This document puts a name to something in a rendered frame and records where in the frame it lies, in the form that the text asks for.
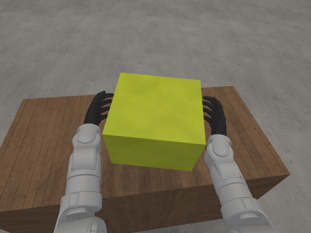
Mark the pedestal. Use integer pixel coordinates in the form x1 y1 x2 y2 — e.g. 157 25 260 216
0 86 290 233

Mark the robot right forearm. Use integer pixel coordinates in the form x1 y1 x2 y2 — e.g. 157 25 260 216
204 134 279 233

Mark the carton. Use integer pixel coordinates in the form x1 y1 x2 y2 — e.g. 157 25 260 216
102 73 206 171

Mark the robot left hand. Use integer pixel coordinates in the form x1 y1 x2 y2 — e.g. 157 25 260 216
83 91 114 126

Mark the robot left upper arm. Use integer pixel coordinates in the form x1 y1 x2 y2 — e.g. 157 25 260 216
55 216 107 233

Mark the robot left forearm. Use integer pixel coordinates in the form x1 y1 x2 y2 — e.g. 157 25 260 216
53 123 102 233

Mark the robot right hand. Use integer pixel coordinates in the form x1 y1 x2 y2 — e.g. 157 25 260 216
202 96 226 136

